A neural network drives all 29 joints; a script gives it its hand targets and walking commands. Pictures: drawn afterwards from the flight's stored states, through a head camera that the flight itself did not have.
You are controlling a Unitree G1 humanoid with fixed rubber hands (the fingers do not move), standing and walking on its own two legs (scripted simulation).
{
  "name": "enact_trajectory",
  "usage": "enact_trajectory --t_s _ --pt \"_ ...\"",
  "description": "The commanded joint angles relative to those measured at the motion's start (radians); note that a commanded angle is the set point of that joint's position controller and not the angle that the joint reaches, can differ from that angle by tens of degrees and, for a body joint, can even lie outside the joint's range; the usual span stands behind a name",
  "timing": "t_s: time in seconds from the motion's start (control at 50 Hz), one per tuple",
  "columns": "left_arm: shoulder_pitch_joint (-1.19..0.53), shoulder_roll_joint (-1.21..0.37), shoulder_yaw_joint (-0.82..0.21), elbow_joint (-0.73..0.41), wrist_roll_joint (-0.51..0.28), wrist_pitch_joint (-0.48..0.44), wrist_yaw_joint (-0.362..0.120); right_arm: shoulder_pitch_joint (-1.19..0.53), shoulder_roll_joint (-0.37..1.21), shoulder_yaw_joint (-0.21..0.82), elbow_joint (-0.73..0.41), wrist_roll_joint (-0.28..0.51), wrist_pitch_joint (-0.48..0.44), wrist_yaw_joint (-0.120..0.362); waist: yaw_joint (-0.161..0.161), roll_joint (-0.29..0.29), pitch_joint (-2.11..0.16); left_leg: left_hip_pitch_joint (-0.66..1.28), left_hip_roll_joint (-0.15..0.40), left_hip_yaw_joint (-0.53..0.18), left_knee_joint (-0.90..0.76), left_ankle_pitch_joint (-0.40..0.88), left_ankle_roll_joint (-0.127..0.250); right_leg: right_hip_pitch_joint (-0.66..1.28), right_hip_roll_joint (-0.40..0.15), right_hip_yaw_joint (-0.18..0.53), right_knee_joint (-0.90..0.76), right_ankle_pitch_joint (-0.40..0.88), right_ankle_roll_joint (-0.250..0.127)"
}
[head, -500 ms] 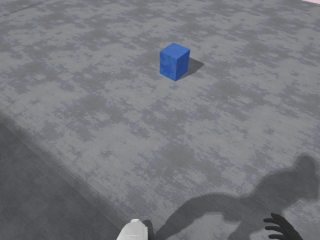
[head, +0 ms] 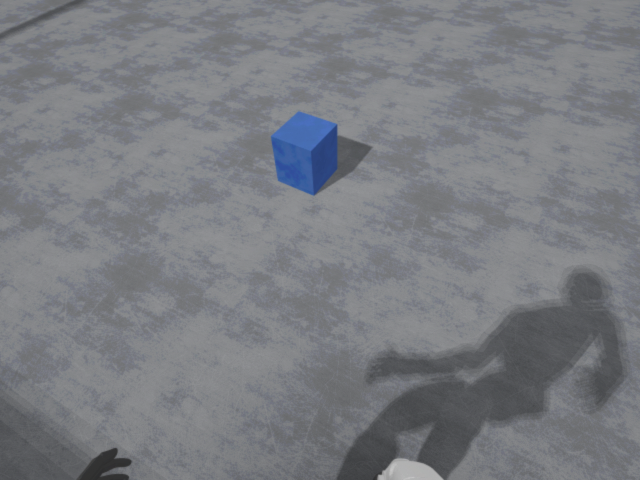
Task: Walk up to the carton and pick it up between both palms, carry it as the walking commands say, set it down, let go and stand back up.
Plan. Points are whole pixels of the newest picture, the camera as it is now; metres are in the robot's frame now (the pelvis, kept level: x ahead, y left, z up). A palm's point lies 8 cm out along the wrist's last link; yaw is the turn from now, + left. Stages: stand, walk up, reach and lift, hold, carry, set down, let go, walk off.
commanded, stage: walk up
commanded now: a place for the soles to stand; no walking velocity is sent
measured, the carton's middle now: (306, 153) +1.47 +0.03 -0.63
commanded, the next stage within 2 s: none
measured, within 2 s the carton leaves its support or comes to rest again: neither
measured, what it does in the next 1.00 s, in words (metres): walks ahead: left foot, then right foot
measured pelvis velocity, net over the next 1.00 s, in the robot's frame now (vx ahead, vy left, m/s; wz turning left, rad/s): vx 0.43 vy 0.00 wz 0.06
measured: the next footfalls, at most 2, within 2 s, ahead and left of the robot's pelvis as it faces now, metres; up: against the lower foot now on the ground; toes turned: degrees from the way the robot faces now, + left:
left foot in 0.30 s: +0.31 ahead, +0.15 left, +0.00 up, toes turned +9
right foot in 0.70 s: +0.49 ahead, -0.12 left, +0.00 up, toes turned -5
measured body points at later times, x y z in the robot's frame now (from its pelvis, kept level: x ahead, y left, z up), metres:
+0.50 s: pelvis +0.22 +0.03 +0.01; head +0.24 +0.06 +0.46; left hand +0.27 +0.35 -0.13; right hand +0.35 -0.28 -0.08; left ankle +0.27 +0.14 -0.72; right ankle +0.25 -0.11 -0.67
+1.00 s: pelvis +0.43 +0.00 +0.01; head +0.45 -0.02 +0.46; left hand +0.48 +0.33 -0.08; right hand +0.54 -0.31 -0.12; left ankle +0.52 +0.15 -0.69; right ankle +0.45 -0.11 -0.72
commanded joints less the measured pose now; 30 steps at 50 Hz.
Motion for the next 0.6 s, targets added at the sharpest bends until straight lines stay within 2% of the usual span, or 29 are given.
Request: enact_trajectory --t_s 0.0,0.02,0.04,0.06,0.08,0.1,0.12,0.14,0.16,0.18,0.2,0.22,0.24,0.26,0.28,0.3,0.32,0.34,0.36,0.38,0.4,0.42,0.44,0.46,0.48,0.5,0.52,0.56,0.58 --pt "0.205 0.355 0.093 -0.042 -0.022 -0.015 0.039 -0.116 -0.238 -0.043 -0.112 0.012 -0.04 -0.026 0.142 -0.078 -0.133 -0.583 -0.019 -0.137 0.362 0.017 0.019 0.535 -0.385 0.627 -0.334 -0.419 -0.273" --pt "0.172 0.319 0.087 -0.064 -0.021 -0.019 0.046 -0.111 -0.233 -0.042 -0.094 0.013 -0.043 -0.028 0.123 -0.101 -0.089 -0.597 0.005 -0.151 0.32 0.065 0.006 0.506 -0.34 0.486 -0.321 -0.25 -0.26" --pt "0.131 0.29 0.072 -0.063 -0.018 -0.018 0.052 -0.095 -0.22 -0.037 -0.089 0.015 -0.042 -0.024 0.103 -0.157 -0.038 -0.572 0.03 -0.139 0.239 0.07 -0.012 0.444 -0.317 0.375 -0.311 -0.121 -0.243" --pt "0.131 0.282 0.069 -0.079 -0.015 -0.02 0.05 -0.066 -0.21 -0.034 -0.069 0.001 -0.036 -0.016 0.087 -0.179 -0.059 -0.502 0.045 -0.12 0.181 0.091 -0.017 0.376 -0.294 0.317 -0.326 -0.028 -0.234" --pt "0.126 0.295 0.07 -0.075 -0.008 -0.018 0.051 -0.075 -0.211 -0.044 -0.057 0.003 -0.032 -0.009 0.089 -0.206 -0.048 -0.421 0.029 -0.093 0.118 0.093 -0.036 0.296 -0.263 0.225 -0.318 0.027 -0.233" --pt "0.104 0.258 0.064 -0.098 -0.006 -0.016 0.049 -0.075 -0.193 -0.027 -0.06 -0.006 -0.028 0.002 0.074 -0.165 -0.055 -0.4 0.026 -0.054 0.083 0.106 -0.034 0.267 -0.262 0.211 -0.333 0.045 -0.243" --pt "0.074 0.273 0.067 -0.105 -0.003 -0.021 0.046 -0.085 -0.18 -0.029 -0.074 -0.004 -0.029 0.009 0.07 -0.194 -0.058 -0.333 0.053 -0.077 -0.015 0.128 -0.026 0.222 -0.275 0.195 -0.332 0.018 -0.238" --pt "0.064 0.283 0.066 -0.131 -0.002 -0.019 0.044 -0.105 -0.178 -0.033 -0.076 -0.005 -0.032 0.017 0.067 -0.19 -0.062 -0.296 0.041 -0.056 -0.078 0.15 -0.013 0.211 -0.275 0.185 -0.318 -0.009 -0.236" --pt "0.108 0.286 0.069 -0.11 -0.007 -0.02 0.043 -0.144 -0.169 -0.028 -0.09 -0.009 -0.033 0.018 0.083 -0.185 -0.072 -0.28 0.01 -0.001 -0.104 0.223 -0.014 0.252 -0.227 0.151 -0.323 0.012 -0.212" --pt "0.089 0.292 0.059 -0.114 -0.011 -0.02 0.043 -0.136 -0.154 -0.029 -0.089 -0.002 -0.031 0.021 0.053 -0.161 -0.086 -0.212 0.015 -0.037 -0.163 0.264 -0.004 0.182 -0.262 0.185 -0.327 -0.053 -0.212" --pt "0.105 0.294 0.063 -0.118 -0.005 -0.019 0.041 -0.119 -0.164 -0.038 -0.081 -0.015 -0.028 0.019 0.065 -0.199 -0.051 -0.203 0.002 0.02 -0.133 0.302 -0.014 0.165 -0.223 0.134 -0.325 -0.121 -0.183" --pt "0.098 0.27 0.059 -0.122 -0.008 -0.018 0.044 -0.158 -0.151 -0.033 -0.083 -0.007 -0.029 0.022 0.059 -0.141 -0.022 -0.216 -0.026 0.054 -0.176 0.32 -0.006 0.191 -0.208 0.118 -0.287 -0.023 -0.178" --pt "0.069 0.27 0.059 -0.132 -0.016 -0.019 0.043 -0.142 -0.165 -0.029 -0.073 -0.009 -0.028 0.025 0.031 -0.168 -0.048 -0.152 -0.009 0.026 -0.226 0.326 0.012 0.173 -0.221 0.117 -0.265 -0.007 -0.168" --pt "0.041 0.247 0.042 -0.144 -0.004 -0.014 0.044 -0.074 -0.18 -0.053 -0.06 -0.009 -0.036 0.023 -0.005 -0.118 -0.055 0.008 -0.028 0.02 -0.236 0.279 0.026 0.067 -0.186 0.09 -0.143 -0.044 -0.154" --pt "0.063 0.202 0.032 -0.144 -0.013 -0.016 0.038 0.003 -0.243 -0.072 -0.026 -0.014 -0.039 0.013 -0.052 0.03 -0.145 0.22 -0.056 0.02 -0.249 0.22 0.064 -0.021 -0.128 0.028 0.038 0.022 -0.12" --pt "0.068 0.161 0.016 -0.156 -0.024 -0.023 0.043 0.102 -0.312 -0.096 -0.023 -0.029 -0.043 -0.002 -0.11 0.21 -0.194 0.36 0.111 -0.244 -0.343 0.019 0.155 -0.192 -0.048 -0.045 0.354 0.039 -0.069" --pt "0.088 0.168 0.019 -0.172 -0.022 -0.02 0.045 0.14 -0.367 -0.114 -0.045 -0.014 -0.047 -0.014 -0.122 0.285 -0.212 0.455 0.339 -0.689 -0.546 -0.093 0.243 -0.389 0.072 0.025 0.55 -0.332 -0.031" --pt "0.072 0.253 0.03 -0.152 -0.014 -0.006 0.06 0.083 -0.346 -0.111 -0.055 0.013 -0.041 -0.018 -0.099 0.089 -0.189 0.338 0.359 -0.662 -0.534 -0.187 0.266 -0.364 0.001 0.137 0.625 -0.323 -0.039" --pt "0.1 0.255 0.031 -0.118 -0.017 -0.007 0.061 0.023 -0.335 -0.102 -0.072 0.011 -0.037 -0.021 -0.064 0.042 -0.124 0.244 0.346 -0.605 -0.56 -0.189 0.278 -0.341 -0.023 0.147 0.601 -0.273 -0.034" --pt "0.124 0.243 0.026 -0.098 -0.014 -0.004 0.058 -0.016 -0.308 -0.095 -0.092 0.008 -0.038 -0.023 -0.046 0.052 -0.125 0.25 0.328 -0.55 -0.563 -0.183 0.265 -0.357 -0.043 0.146 0.564 -0.236 -0.029" --pt "0.141 0.234 0.028 -0.088 -0.019 -0.005 0.053 -0.075 -0.26 -0.079 -0.101 0.007 -0.037 -0.027 -0.014 0.082 -0.095 0.176 0.248 -0.422 -0.56 -0.088 0.218 -0.292 -0.071 0.162 0.468 -0.205 -0.02" --pt "0.197 0.222 0.03 -0.059 -0.023 -0.001 0.045 -0.1 -0.259 -0.065 -0.101 -0.002 -0.038 -0.029 0.011 0.144 -0.074 0.099 0.223 -0.306 -0.562 -0.017 0.202 -0.231 -0.085 0.147 0.395 -0.195 -0.005" --pt "0.184 0.206 0.024 -0.049 -0.013 0.001 0.036 -0.084 -0.253 -0.069 -0.108 0.003 -0.04 -0.029 0.006 0.125 -0.074 0.098 0.207 -0.263 -0.553 0.045 0.204 -0.229 -0.087 0.124 0.36 -0.179 -0.002" --pt "0.159 0.209 0.029 -0.054 -0.008 0.006 0.029 -0.085 -0.264 -0.078 -0.107 -0.001 -0.038 -0.025 -0.007 0.195 -0.074 0.068 0.193 -0.212 -0.567 0.007 0.212 -0.195 -0.081 0.099 0.306 -0.175 0.015" --pt "0.154 0.2 0.034 -0.053 -0.006 0.009 0.023 -0.069 -0.248 -0.076 -0.108 -0.003 -0.04 -0.021 -0.007 0.156 -0.061 0.062 0.187 -0.184 -0.565 0.037 0.226 -0.168 -0.077 0.085 0.232 -0.153 0.026" --pt "0.122 0.191 0.036 -0.063 -0.002 0.009 0.017 -0.082 -0.253 -0.082 -0.116 -0.007 -0.039 -0.019 -0.005 0.153 -0.042 0.037 0.197 -0.197 -0.577 0.009 0.225 -0.152 -0.079 0.085 0.181 -0.127 0.023" --pt "0.102 0.19 0.039 -0.055 0.002 0.006 0.012 -0.097 -0.237 -0.076 -0.115 -0.002 -0.039 -0.016 0.005 0.103 -0.013 0.011 0.178 -0.171 -0.6 0.007 0.215 -0.132 -0.06 0.071 0.15 -0.09 0.022" --pt "0.056 0.183 0.042 -0.07 0.007 0.013 0.0 -0.11 -0.257 -0.086 -0.138 0.002 -0.041 -0.01 -0.003 0.16 0.002 -0.005 0.218 -0.186 -0.608 -0.09 0.208 -0.097 -0.066 0.058 0.073 -0.071 0.017" --pt "0.052 0.167 0.045 -0.065 0.001 0.008 -0.004 -0.14 -0.228 -0.075 -0.146 -0.002 -0.043 -0.014 0.02 0.11 0.013 -0.06 0.209 -0.16 -0.627 -0.077 0.192 -0.073 -0.061 0.07 0.036 0.007 0.003"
